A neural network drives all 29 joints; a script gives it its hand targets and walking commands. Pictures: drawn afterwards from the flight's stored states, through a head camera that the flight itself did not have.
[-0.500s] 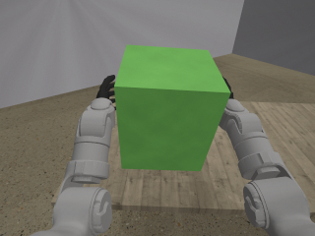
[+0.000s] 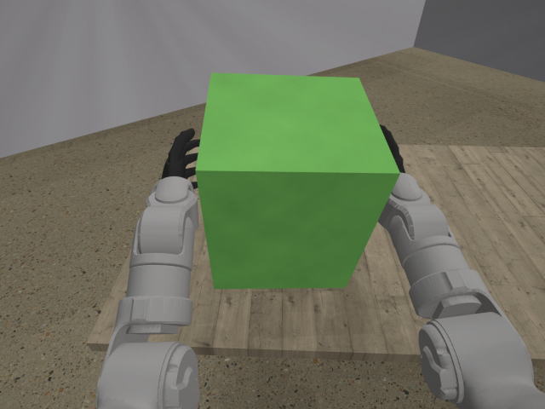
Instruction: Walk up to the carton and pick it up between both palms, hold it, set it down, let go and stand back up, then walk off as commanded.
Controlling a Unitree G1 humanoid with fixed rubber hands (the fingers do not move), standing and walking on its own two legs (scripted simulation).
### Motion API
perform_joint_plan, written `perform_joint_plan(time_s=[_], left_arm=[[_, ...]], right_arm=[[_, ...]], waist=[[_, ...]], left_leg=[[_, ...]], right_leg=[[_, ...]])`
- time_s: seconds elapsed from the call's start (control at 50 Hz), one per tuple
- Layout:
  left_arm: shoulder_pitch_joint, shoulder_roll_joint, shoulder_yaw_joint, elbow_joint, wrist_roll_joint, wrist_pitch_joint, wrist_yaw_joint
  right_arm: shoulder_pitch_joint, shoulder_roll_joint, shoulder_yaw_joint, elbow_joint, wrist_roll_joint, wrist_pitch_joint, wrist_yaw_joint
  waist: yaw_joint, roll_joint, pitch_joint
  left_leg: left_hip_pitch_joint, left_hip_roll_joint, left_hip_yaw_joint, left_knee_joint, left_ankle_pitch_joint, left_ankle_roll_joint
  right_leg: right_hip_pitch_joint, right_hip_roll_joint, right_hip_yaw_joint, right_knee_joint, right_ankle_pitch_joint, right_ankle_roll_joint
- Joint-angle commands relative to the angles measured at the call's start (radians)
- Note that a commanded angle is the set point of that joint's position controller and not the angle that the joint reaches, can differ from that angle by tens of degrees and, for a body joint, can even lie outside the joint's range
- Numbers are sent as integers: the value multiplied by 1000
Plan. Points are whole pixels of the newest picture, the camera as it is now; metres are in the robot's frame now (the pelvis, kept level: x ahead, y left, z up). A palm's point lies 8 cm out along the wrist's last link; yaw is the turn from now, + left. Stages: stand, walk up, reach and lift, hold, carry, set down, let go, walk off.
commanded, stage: set down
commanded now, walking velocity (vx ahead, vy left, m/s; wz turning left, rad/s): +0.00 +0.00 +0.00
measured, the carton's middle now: (283, 187) +0.41 +0.01 +0.18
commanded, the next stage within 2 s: none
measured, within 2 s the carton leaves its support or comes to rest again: neither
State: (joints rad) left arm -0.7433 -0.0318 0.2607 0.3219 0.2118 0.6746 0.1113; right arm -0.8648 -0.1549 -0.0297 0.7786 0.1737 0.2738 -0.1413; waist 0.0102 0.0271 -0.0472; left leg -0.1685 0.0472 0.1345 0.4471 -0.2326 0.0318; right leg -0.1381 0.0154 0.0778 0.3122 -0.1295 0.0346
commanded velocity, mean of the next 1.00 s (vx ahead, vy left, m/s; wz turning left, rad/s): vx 0.00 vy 0.00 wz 0.00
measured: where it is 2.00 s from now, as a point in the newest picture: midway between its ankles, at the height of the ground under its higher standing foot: outside the picture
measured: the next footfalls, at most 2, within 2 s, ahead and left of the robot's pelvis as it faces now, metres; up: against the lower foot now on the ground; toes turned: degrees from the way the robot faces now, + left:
none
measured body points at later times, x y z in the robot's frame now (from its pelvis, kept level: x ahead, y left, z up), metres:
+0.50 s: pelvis -0.01 -0.01 +0.00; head -0.04 -0.01 +0.45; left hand +0.37 +0.16 +0.18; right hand +0.41 -0.15 +0.17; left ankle +0.01 +0.09 -0.74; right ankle +0.03 -0.15 -0.74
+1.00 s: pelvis +0.00 +0.00 +0.00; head +0.00 -0.01 +0.45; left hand +0.39 +0.15 +0.14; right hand +0.43 -0.16 +0.12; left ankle +0.01 +0.09 -0.74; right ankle +0.03 -0.15 -0.74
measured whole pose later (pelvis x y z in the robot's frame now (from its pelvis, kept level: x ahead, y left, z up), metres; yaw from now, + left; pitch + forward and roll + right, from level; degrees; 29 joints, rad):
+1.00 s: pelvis +0.00 +0.00 +0.00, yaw +0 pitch -2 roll -2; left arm -0.61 -0.11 0.24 0.31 0.22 0.56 0.17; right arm -0.76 -0.15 -0.07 0.85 0.12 0.10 -0.05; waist 0.01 0.06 0.02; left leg -0.17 0.05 0.13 0.44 -0.23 0.02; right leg -0.13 0.02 0.07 0.30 -0.13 0.03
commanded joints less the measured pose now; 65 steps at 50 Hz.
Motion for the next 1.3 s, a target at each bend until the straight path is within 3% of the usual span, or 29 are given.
perform_joint_plan(time_s=[0.0, 0.14, 0.4, 0.5, 1.0, 1.28], left_arm=[[-597, -640, -503, -293, -117, -88, -145], [-591, -648, -548, -330, -128, -115, -110], [-595, -602, -424, -167, -69, -116, -95], [-601, -600, -399, -130, -53, -124, -89], [-445, -650, -466, -166, -40, -236, 14], [-367, -636, -444, -153, -7, -292, 37]], right_arm=[[-740, 596, 267, -406, 102, -117, 156], [-712, 584, 270, -405, 87, -145, 179], [-701, 527, 142, -216, -1, -159, 244], [-696, 512, 95, -174, -35, -181, 273], [-560, 444, 118, -153, -69, -287, 311], [-486, 440, 120, -122, -101, -321, 311]], waist=[[-70, -7, -569], [-61, 1, -569], [-20, -25, -420], [-1, -24, -410], [56, -16, -530], [98, -14, -528]], left_leg=[[417, -37, -173, -39, 638, -105], [427, -36, -176, -39, 617, -112], [299, -24, -147, -147, 254, -76], [270, -15, -139, -172, 187, -70], [402, 17, -153, -54, 615, -118], [379, 16, -130, -33, 659, -114]], right_leg=[[170, 96, -180, -26, 292, -46], [131, 96, -183, -34, 275, -51], [59, 78, -183, -51, 61, -58], [29, 72, -184, -53, 15, -62], [-119, 102, -192, -77, 113, -104], [-131, 101, -180, -72, 161, -111]])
